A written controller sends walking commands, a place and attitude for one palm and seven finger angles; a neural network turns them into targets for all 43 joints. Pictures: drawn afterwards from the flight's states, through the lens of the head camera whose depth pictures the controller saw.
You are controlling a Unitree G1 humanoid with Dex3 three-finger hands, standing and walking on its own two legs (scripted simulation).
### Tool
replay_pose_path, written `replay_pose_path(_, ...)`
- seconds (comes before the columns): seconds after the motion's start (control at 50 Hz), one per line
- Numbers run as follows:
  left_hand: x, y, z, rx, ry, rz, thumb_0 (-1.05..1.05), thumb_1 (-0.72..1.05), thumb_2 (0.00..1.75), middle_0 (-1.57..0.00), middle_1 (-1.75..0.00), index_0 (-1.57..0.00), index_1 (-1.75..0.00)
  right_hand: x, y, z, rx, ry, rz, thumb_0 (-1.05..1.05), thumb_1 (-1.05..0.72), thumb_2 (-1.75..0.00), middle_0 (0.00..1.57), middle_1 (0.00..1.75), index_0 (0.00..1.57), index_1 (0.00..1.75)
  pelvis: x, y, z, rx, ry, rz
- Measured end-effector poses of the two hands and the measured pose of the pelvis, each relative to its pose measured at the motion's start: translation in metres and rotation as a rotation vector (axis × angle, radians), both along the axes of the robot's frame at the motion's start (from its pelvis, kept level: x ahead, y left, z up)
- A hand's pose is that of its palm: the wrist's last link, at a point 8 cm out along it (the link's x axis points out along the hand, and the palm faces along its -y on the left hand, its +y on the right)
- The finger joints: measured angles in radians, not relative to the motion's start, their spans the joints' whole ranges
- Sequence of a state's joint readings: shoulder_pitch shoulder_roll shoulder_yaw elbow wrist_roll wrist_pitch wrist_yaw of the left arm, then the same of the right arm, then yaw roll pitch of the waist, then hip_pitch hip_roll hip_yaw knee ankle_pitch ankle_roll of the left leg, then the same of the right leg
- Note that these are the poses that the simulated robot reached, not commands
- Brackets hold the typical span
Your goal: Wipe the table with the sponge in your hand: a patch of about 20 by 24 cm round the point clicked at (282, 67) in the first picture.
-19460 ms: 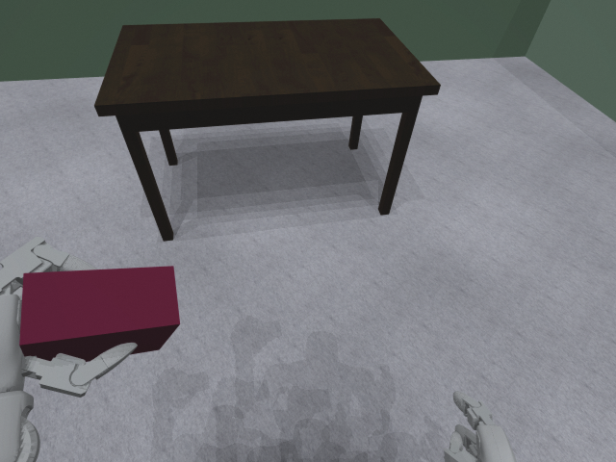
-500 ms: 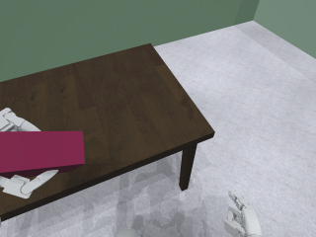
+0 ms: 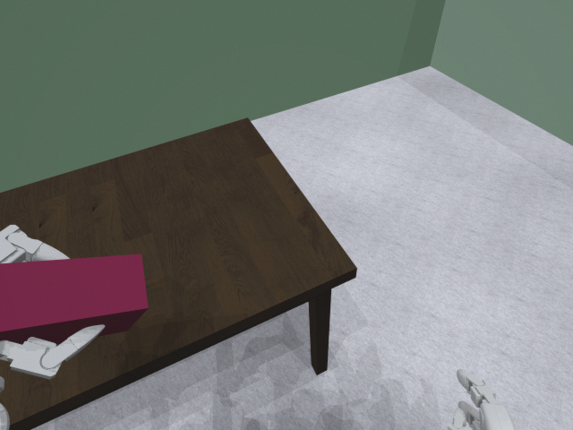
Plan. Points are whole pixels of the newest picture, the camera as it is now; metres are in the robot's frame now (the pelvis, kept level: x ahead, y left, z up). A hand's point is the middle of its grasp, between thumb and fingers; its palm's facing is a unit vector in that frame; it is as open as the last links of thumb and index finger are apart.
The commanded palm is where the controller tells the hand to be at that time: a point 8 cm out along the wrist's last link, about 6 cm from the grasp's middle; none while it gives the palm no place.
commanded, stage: shuffle to correct the standing spot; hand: left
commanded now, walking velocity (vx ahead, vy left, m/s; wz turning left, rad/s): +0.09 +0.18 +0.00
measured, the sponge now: (94, 300) +0.22 +0.22 +0.15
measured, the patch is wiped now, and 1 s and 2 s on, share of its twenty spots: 0.00 0.00 0.00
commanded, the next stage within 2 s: come to a stop and stand still in 1.22 s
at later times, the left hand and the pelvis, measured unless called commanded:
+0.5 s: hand out of the picture +0.18 +0.35 +0.15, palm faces +0.43 -0.80 -0.42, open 9.7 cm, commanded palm +0.14 +0.38 +0.16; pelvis -0.01 +0.09 -0.02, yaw +3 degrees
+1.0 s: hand out of the picture +0.19 +0.32 +0.15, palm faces +0.45 -0.81 -0.38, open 9.7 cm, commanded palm +0.14 +0.35 +0.16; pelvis +0.00 +0.06 -0.02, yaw +3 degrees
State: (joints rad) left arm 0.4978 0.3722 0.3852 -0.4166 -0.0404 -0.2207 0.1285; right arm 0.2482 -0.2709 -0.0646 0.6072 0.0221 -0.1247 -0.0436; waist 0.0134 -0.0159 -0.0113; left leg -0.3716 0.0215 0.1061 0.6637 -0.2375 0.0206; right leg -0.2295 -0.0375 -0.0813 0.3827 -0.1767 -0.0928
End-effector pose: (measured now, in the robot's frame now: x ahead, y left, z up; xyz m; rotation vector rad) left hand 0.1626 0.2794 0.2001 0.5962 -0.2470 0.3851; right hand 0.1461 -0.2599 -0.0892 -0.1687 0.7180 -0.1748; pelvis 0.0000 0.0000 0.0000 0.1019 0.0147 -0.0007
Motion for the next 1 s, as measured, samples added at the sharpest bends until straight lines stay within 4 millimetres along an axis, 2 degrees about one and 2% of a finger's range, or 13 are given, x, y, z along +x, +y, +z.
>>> replay_pose_path(0.14, 0.01, 0.01, -0.016, -0.084, -0.057, -0.067, -0.01, -0.48, 1.04, -0.78, -1.35, -0.78, -1.35, 0.018, 0.029, 0.005, -0.024, -0.032, 0.029, 0.01, -0.9, -0.9, 0.2, 0.3, 0.2, 0.3, 0.002, 0.019, -0.011, -0.087, -0.007, 0.021)
replay_pose_path(0.26, 0.004, 0.039, -0.02, -0.059, -0.022, -0.098, -0.01, -0.48, 1.04, -0.78, -1.35, -0.78, -1.35, 0.027, 0.067, 0.014, -0.014, -0.043, 0.065, 0.01, -0.9, -0.9, 0.2, 0.3, 0.2, 0.3, -0.004, 0.043, -0.013, -0.098, -0.019, 0.029)
replay_pose_path(0.34, -0.007, 0.065, -0.023, -0.033, 0.002, -0.085, -0.01, -0.48, 1.04, -0.78, -1.35, -0.78, -1.35, 0.026, 0.095, 0.014, -0.018, -0.041, 0.096, 0.01, -0.9, -0.9, 0.2, 0.3, 0.2, 0.3, -0.006, 0.062, -0.015, -0.1, -0.018, 0.033)
replay_pose_path(0.46, -0.019, 0.1, -0.029, -0.059, -0.025, -0.02, -0.01, -0.48, 1.04, -0.78, -1.35, -0.78, -1.35, 0.019, 0.134, 0.003, -0.01, -0.006, 0.147, 0.01, -0.9, -0.9, 0.21, 0.3, 0.2, 0.3, -0.009, 0.085, -0.018, -0.101, -0.023, 0.044)
replay_pose_path(0.6, -0.018, 0.111, -0.036, -0.115, -0.059, -0.009, -0.01, -0.48, 1.04, -0.78, -1.35, -0.78, -1.35, 0.01, 0.161, -0.004, 0.017, 0.02, 0.165, 0.01, -0.9, -0.9, 0.21, 0.3, 0.2, 0.3, -0.012, 0.099, -0.018, -0.11, -0.035, 0.048)
replay_pose_path(0.68, -0.015, 0.111, -0.034, -0.109, -0.06, -0.023, -0.01, -0.48, 1.04, -0.78, -1.35, -0.78, -1.35, 0.005, 0.163, -0.005, 0.023, 0.029, 0.153, 0.01, -0.9, -0.9, 0.21, 0.3, 0.2, 0.3, -0.013, 0.099, -0.017, -0.115, -0.037, 0.049)
replay_pose_path(0.76, -0.015, 0.108, -0.03, -0.092, -0.056, -0.027, -0.01, -0.48, 1.04, -0.78, -1.35, -0.78, -1.35, 0.002, 0.155, -0.005, 0.018, 0.038, 0.136, 0.01, -0.9, -0.9, 0.21, 0.3, 0.2, 0.3, -0.013, 0.096, -0.016, -0.116, -0.036, 0.049)
replay_pose_path(1.0, -0.012, 0.078, -0.04, -0.129, -0.027, 0.023, -0.01, -0.48, 1.04, -0.78, -1.35, -0.78, -1.35, 0.01, 0.102, -0.006, -0.026, 0.048, 0.089, 0.01, -0.9, -0.9, 0.21, 0.3, 0.2, 0.3, -0.004, 0.064, -0.017, -0.117, -0.025, 0.059)
